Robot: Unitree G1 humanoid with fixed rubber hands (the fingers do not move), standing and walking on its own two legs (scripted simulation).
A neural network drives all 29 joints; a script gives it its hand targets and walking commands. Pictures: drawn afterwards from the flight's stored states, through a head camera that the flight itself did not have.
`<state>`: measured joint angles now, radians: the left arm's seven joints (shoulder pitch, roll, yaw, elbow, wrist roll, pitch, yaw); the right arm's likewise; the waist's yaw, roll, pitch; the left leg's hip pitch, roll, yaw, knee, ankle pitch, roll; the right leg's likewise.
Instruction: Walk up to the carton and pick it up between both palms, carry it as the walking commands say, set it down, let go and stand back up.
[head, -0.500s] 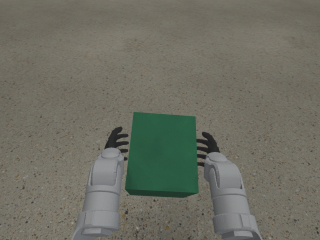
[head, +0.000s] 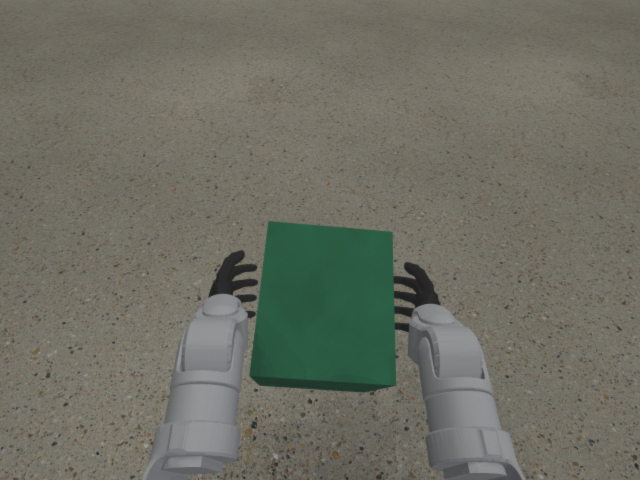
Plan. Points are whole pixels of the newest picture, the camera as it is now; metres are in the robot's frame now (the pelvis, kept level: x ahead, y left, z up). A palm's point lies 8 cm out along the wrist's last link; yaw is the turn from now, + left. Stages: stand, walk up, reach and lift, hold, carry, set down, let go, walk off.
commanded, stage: carry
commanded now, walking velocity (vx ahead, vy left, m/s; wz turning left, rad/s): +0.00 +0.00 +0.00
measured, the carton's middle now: (320, 314) +0.36 +0.01 -0.03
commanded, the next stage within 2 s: hold in 0.64 s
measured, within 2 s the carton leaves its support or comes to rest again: neither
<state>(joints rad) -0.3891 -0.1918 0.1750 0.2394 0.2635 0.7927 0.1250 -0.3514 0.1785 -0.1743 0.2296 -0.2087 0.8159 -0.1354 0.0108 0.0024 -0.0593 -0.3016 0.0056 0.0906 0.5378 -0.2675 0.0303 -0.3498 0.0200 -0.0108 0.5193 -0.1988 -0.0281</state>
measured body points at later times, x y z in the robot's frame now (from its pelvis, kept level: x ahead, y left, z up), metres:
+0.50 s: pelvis +0.00 +0.00 +0.00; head -0.01 +0.00 +0.45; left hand +0.33 +0.13 +0.05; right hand +0.32 -0.13 +0.04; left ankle +0.01 +0.10 -0.73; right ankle +0.04 -0.10 -0.73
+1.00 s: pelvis +0.00 -0.01 +0.00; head -0.07 -0.02 +0.45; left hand +0.30 +0.13 +0.06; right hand +0.31 -0.13 +0.05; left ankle +0.01 +0.10 -0.73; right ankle +0.04 -0.11 -0.73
